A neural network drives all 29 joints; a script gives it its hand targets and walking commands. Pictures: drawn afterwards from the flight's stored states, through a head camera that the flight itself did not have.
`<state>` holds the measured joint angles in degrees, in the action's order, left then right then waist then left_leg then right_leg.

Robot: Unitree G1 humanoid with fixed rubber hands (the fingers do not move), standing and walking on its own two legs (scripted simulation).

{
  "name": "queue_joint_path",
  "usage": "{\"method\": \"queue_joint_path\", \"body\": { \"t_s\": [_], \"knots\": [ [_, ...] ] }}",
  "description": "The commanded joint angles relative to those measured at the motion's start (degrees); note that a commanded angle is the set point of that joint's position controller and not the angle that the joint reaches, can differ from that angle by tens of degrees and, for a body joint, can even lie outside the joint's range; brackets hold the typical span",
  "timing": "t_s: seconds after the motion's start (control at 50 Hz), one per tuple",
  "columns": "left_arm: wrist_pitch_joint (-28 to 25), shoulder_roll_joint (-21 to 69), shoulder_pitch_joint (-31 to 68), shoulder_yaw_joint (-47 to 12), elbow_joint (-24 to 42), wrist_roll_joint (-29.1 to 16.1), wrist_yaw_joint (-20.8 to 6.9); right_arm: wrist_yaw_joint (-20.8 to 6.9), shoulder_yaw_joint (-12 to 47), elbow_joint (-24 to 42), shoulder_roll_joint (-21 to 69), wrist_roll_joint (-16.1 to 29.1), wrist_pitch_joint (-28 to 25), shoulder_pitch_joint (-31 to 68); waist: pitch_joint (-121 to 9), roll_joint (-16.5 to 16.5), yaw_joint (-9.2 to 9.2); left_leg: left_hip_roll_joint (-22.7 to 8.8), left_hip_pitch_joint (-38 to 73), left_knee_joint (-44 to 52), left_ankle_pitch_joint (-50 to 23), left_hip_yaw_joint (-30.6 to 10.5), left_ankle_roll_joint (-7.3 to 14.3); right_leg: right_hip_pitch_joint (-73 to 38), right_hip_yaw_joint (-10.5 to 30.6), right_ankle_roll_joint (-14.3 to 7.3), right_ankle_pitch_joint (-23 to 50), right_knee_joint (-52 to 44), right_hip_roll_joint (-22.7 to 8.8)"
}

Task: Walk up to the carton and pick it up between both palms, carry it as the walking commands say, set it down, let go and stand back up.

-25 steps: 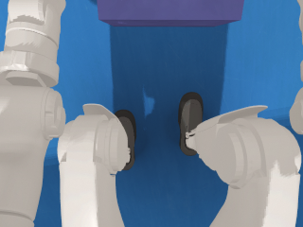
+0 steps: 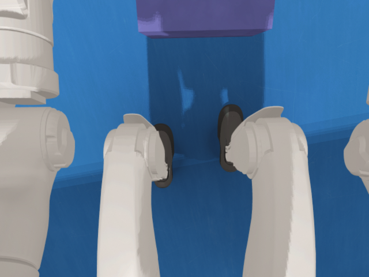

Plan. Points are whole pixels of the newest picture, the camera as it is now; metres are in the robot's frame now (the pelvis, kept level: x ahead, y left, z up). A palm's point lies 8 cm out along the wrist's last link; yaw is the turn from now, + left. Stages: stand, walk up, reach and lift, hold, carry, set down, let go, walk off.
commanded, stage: set down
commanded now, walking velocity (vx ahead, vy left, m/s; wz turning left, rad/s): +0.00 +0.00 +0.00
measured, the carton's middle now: out of the picture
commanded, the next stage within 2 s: let go in 0.86 s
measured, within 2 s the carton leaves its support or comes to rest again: neither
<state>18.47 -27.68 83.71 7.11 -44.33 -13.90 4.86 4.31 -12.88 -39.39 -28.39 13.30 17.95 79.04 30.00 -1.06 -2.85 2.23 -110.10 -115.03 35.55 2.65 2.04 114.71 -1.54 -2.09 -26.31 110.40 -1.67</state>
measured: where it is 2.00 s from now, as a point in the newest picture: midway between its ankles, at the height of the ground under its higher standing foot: (195, 158)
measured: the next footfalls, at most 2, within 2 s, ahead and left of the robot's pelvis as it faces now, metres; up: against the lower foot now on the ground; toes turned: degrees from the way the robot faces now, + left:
none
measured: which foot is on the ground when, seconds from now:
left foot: down 0.00-1.00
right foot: down 0.00-1.00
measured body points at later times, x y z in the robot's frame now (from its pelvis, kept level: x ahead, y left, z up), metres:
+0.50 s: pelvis +0.00 -0.01 +0.13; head +0.37 -0.04 +0.37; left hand +0.59 +0.18 +0.00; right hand +0.56 -0.28 +0.01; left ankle +0.10 +0.10 -0.41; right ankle +0.15 -0.11 -0.41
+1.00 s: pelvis +0.03 -0.01 +0.23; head +0.38 -0.03 +0.50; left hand +0.58 +0.19 +0.09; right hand +0.55 -0.27 +0.09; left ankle +0.10 +0.10 -0.41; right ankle +0.15 -0.11 -0.41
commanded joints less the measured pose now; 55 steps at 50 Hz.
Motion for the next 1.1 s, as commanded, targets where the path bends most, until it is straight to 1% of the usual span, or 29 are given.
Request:
{"method": "queue_joint_path", "body": {
  "t_s": [0.0,0.02,0.04,0.1,0.14,0.16,0.2,0.22,0.24,0.28,0.3,0.34,0.36,0.42,0.44,0.46,0.48,0.5,0.52,0.6,0.62,0.72,0.76,0.78,0.8,0.9,1.0,1.02,1.08],
  "knots": [
    [0.69,-10.90,14.72,3.88,6.80,1.96,-0.50,-0.80,-0.95,6.16,-10.87,-0.15,0.79,14.03,-111.93,2.46,-0.90,1.32,28.26,17.40,-14.62,-1.84,-1.13,-52.62,0.33,0.60,17.93,-10.32,3.39],
    [0.60,-12.33,15.57,4.42,12.96,2.00,-0.39,-0.49,-1.60,12.20,-10.69,0.19,1.24,15.57,-121.32,0.13,0.42,1.84,34.03,18.46,-16.94,-1.09,-1.09,-56.83,0.74,1.13,20.03,-11.84,3.31],
    [1.32,-11.06,16.21,4.07,7.47,1.86,-0.64,-0.77,-0.46,4.74,-11.17,0.97,1.79,15.66,-113.64,0.00,0.15,1.39,29.58,19.42,-12.97,-0.83,-1.13,-54.28,0.49,0.53,16.44,-12.89,3.41],
    [0.75,-9.69,15.96,3.50,9.20,1.77,-1.31,-1.15,-1.79,7.60,-10.83,0.35,1.17,15.48,-115.88,-0.29,-1.68,1.55,33.48,21.04,-16.22,-1.52,-1.35,-54.75,1.13,0.18,18.59,-15.23,3.91],
    [0.47,-12.33,14.34,5.77,12.17,2.92,-1.54,-0.83,-2.49,11.06,-11.85,1.00,1.39,14.33,-124.25,-1.96,-0.02,2.13,37.18,21.66,-21.67,-0.95,-1.30,-60.32,1.32,0.73,24.32,-15.94,4.34],
    [0.82,-12.88,12.77,4.68,11.52,2.52,-1.85,-0.67,-1.49,10.60,-11.88,0.56,1.81,12.97,-124.05,0.18,-1.65,2.09,35.63,22.67,-21.81,-1.69,-1.06,-63.37,1.16,0.74,26.91,-16.19,4.54],
    [1.69,-15.69,15.89,6.25,16.98,2.97,-1.90,-0.30,-1.70,16.21,-12.96,1.02,2.86,16.59,-127.09,0.88,0.22,2.50,36.36,25.21,-19.89,-0.68,-0.43,-68.09,1.66,1.31,24.60,-18.27,4.53],
    [2.38,-12.75,15.54,4.39,15.52,0.24,-2.04,-0.31,-1.85,15.40,-13.73,0.27,3.27,15.87,-128.64,2.76,-2.75,1.88,38.15,26.61,-20.75,-1.15,-0.87,-70.36,1.30,1.04,25.76,-19.91,3.75],
    [2.47,-13.10,17.43,5.25,18.22,0.74,-2.28,-0.49,-1.52,15.50,-12.53,1.77,3.49,17.11,-122.31,1.17,-0.08,2.08,36.98,27.92,-19.17,-0.81,-0.49,-67.76,1.81,1.06,23.24,-20.91,3.88],
    [3.51,-13.45,12.84,4.06,12.63,0.92,-2.81,-0.42,-1.26,14.26,-13.36,0.69,4.22,14.20,-126.13,0.16,-1.81,1.73,41.41,29.76,-21.70,-2.04,-0.93,-70.18,1.78,1.12,25.51,-22.52,4.03],
    [3.77,-13.09,12.95,5.06,12.58,0.74,-3.22,-0.74,-0.72,13.84,-11.87,1.99,4.35,15.13,-122.57,0.13,-0.49,1.93,40.04,31.17,-20.65,-1.36,-0.79,-70.33,1.95,1.18,24.69,-24.41,4.07],
    [3.72,-13.07,12.26,4.79,11.71,0.90,-3.97,-0.93,-1.43,13.75,-12.49,0.71,4.42,14.21,-121.44,1.13,-1.37,1.89,41.17,33.50,-20.20,-1.49,-0.90,-72.16,2.14,1.28,23.87,-26.94,4.10],
    [3.61,-15.01,13.04,7.34,12.46,2.30,-3.89,-0.68,-0.24,14.66,-11.57,1.12,4.67,15.76,-124.43,2.38,0.92,1.98,42.32,33.42,-20.21,-0.80,-0.64,-74.02,2.74,1.25,23.23,-27.81,4.14],
    [2.63,-15.46,12.14,7.41,14.78,1.59,-4.50,-0.44,-1.34,17.49,-12.12,1.16,4.13,14.06,-126.23,3.53,0.18,2.48,42.13,37.18,-23.23,-1.19,-0.42,-81.49,3.23,1.45,28.32,-29.84,4.30],
    [2.36,-15.50,12.14,7.46,10.48,2.91,-4.92,-0.50,0.25,12.28,-10.74,1.61,4.62,13.84,-121.26,2.06,1.18,2.47,39.23,37.94,-19.55,-0.28,-0.20,-81.09,4.73,1.56,26.29,-31.12,4.03],
    [2.07,-15.24,12.36,8.32,15.82,2.82,-4.97,-0.36,-1.18,16.64,-11.61,0.99,4.43,13.88,-126.29,2.96,1.45,2.56,41.95,39.19,-21.88,-0.75,-0.39,-87.03,5.72,1.52,27.48,-33.10,3.87],
    [1.99,-14.95,9.25,5.43,10.07,2.95,-5.23,-0.58,0.17,11.98,-10.71,1.19,4.41,12.03,-120.56,1.18,0.25,2.03,40.99,40.14,-20.72,-1.52,-0.12,-83.26,4.90,2.09,25.71,-32.69,3.61],
    [2.01,-14.81,12.23,8.03,15.71,3.12,-5.46,-0.46,-1.34,17.83,-11.31,1.29,4.29,14.10,-124.24,1.27,1.76,2.35,45.48,41.10,-22.25,-0.98,-0.63,-84.86,5.37,1.66,25.66,-35.59,3.85],
    [2.54,-13.58,12.74,5.30,12.61,1.38,-5.55,-0.59,-0.61,12.88,-10.39,1.02,5.05,13.70,-122.08,1.96,-1.38,2.42,46.90,43.54,-20.94,-1.09,-0.50,-84.70,4.32,1.67,24.09,-37.37,4.19],
    [2.10,-15.49,11.74,7.07,13.49,3.42,-5.88,-0.54,-2.11,14.87,-11.81,-0.83,4.38,14.43,-123.91,0.86,-0.09,2.04,51.05,47.27,-22.67,-1.27,-0.86,-88.16,4.84,1.59,25.74,-40.86,4.40],
    [1.52,-14.28,10.84,7.47,8.65,4.34,-6.09,-0.74,-1.31,9.95,-11.05,0.08,4.39,14.12,-118.71,-0.51,1.74,1.98,48.21,47.42,-20.94,-0.98,-0.79,-86.53,6.71,1.62,23.29,-41.95,3.51],
    [0.07,-11.61,9.37,7.33,6.51,4.89,-7.51,-2.18,-1.64,4.39,-7.51,-2.60,2.18,11.18,-109.51,0.66,1.20,1.53,50.73,53.67,-20.93,-1.82,-1.35,-84.03,5.13,2.08,22.63,-47.36,3.35],
    [-1.07,-9.74,6.39,8.38,1.84,5.64,-7.97,-2.88,-2.43,3.01,-6.67,-5.65,0.67,9.55,-104.57,4.05,-0.33,1.41,49.43,56.66,-21.56,-2.34,-1.03,-84.93,4.13,2.67,23.76,-49.27,3.53],
    [-1.90,-9.78,7.49,9.33,6.11,6.75,-7.97,-3.15,-4.02,7.38,-6.61,-4.91,-0.32,11.53,-106.81,1.51,1.84,1.78,51.38,56.92,-24.21,-2.03,-1.18,-84.66,4.74,2.88,26.12,-49.53,3.65],
    [-2.53,-8.74,5.98,9.10,2.64,7.68,-7.68,-3.59,-2.88,2.49,-6.31,-6.13,-1.12,9.23,-104.55,1.54,1.24,1.15,51.21,57.84,-24.80,-2.17,-1.93,-83.62,4.13,2.59,27.93,-49.78,3.53],
    [-4.20,-8.25,0.82,9.45,1.49,9.69,-6.78,-4.23,-2.61,2.85,-4.71,-8.31,-2.94,4.10,-107.53,2.01,0.77,0.89,55.75,59.70,-27.01,-2.77,-1.84,-87.24,4.19,2.57,29.38,-51.49,3.59],
    [-5.23,-7.38,-21.85,8.31,17.94,12.58,-5.27,-4.59,0.34,14.99,-5.57,-11.38,-3.61,-18.99,-126.68,0.93,-0.04,1.10,70.37,60.46,-41.78,-3.66,-2.66,-103.56,4.06,2.52,44.31,-52.28,4.80],
    [-4.99,-9.30,-22.04,8.88,23.02,12.12,-4.85,-4.21,0.58,21.74,-5.47,-10.01,-3.67,-18.68,-130.79,1.80,1.27,1.62,73.40,59.22,-42.83,-3.92,-2.33,-106.13,4.43,2.51,46.70,-51.65,4.85],
    [-3.50,-7.76,-25.34,6.43,31.58,10.92,-4.05,-3.58,-1.63,27.99,-7.62,-7.58,-3.03,-23.02,-126.50,0.41,1.03,2.11,78.73,60.28,-41.86,-3.96,-1.39,-103.88,5.17,2.50,41.15,-52.81,5.30]
  ]
}}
